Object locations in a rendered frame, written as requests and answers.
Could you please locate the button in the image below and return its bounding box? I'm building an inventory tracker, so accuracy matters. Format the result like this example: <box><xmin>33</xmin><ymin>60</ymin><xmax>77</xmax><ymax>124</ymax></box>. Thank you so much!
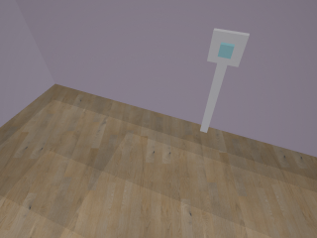
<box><xmin>218</xmin><ymin>42</ymin><xmax>235</xmax><ymax>59</ymax></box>

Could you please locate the panel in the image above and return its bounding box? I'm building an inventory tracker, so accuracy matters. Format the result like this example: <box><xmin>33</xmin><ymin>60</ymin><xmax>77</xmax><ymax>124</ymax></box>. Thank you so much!
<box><xmin>200</xmin><ymin>28</ymin><xmax>250</xmax><ymax>133</ymax></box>

